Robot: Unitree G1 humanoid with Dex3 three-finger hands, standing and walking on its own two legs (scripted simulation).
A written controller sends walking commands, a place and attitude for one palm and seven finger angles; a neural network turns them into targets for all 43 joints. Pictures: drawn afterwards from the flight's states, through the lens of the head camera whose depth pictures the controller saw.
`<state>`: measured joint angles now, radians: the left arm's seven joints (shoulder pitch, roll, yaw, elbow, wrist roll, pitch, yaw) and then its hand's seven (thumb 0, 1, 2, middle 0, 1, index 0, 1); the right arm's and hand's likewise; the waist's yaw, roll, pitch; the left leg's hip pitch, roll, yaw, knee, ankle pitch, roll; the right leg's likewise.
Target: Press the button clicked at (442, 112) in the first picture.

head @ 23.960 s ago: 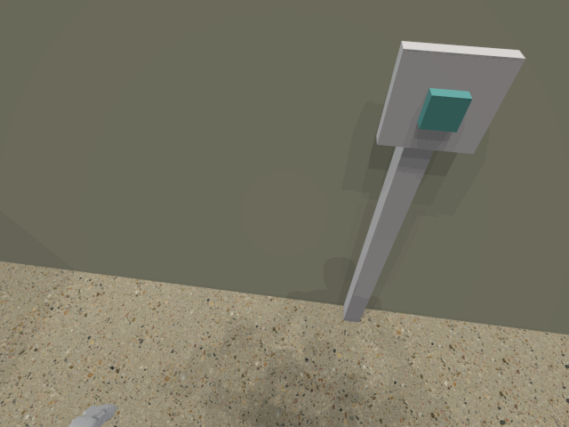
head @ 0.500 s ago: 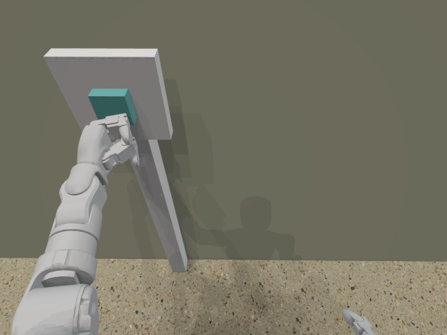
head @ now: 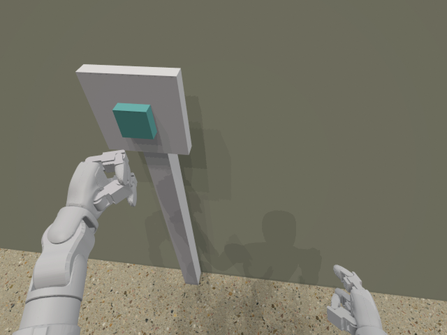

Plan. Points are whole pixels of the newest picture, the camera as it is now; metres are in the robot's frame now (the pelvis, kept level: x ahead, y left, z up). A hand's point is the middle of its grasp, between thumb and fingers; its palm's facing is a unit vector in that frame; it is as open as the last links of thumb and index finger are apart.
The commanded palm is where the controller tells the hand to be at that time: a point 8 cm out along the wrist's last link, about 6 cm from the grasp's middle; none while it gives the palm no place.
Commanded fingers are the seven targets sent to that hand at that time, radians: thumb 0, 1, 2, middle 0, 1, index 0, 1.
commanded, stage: draw the hand back to the body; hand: left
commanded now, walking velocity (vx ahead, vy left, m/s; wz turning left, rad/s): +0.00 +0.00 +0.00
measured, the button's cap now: (136, 120) +0.45 +0.21 +0.17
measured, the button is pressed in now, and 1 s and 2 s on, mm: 0 0 0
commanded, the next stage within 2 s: step back with the hand held close in 1.44 s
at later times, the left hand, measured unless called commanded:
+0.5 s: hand (92, 216) +0.24 +0.21 +0.16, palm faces +0.03 -1.00 -0.08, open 3.1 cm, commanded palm +0.21 +0.26 +0.17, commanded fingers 0.00 0.90 0.90 -1.30 -1.50 -1.30 -1.50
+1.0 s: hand (45, 238) +0.20 +0.25 +0.17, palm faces +0.34 -0.89 -0.31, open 3.1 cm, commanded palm +0.14 +0.29 +0.19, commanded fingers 0.00 0.90 0.90 -1.30 -1.50 -1.30 -1.50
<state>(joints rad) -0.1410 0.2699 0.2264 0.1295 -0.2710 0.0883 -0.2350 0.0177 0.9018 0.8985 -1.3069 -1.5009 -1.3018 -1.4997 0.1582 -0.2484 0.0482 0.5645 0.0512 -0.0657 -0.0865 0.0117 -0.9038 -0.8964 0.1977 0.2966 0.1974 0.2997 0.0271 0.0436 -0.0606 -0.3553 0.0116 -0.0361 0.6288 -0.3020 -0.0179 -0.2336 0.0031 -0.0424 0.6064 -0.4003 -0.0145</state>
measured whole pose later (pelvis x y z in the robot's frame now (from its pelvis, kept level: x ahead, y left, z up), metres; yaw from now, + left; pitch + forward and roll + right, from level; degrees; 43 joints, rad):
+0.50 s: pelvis -0.03 +0.00 +0.00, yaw -1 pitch -2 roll -1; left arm 0.09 0.31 0.28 -0.10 -0.30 0.09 -0.25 0.02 0.90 0.90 -1.31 -1.50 -1.30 -1.50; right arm 0.22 -0.27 0.05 0.58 0.06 -0.10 -0.11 0.02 -0.90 -0.90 0.20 0.30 0.20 0.30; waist 0.02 0.07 -0.05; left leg -0.30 0.02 -0.03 0.59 -0.25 -0.02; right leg -0.18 0.01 -0.03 0.57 -0.35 -0.01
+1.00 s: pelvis -0.01 +0.03 +0.02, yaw -2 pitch -5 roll +0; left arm 0.43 0.29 0.23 -0.40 -0.07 -0.09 0.10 0.02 0.90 0.90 -1.31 -1.50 -1.30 -1.50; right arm 0.17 -0.20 0.05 0.63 -0.01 -0.07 -0.08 0.01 -0.90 -0.90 0.20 0.30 0.20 0.30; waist 0.05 0.05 0.02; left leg -0.13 -0.01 0.02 0.42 -0.20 0.02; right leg -0.02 -0.02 0.01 0.38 -0.27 0.02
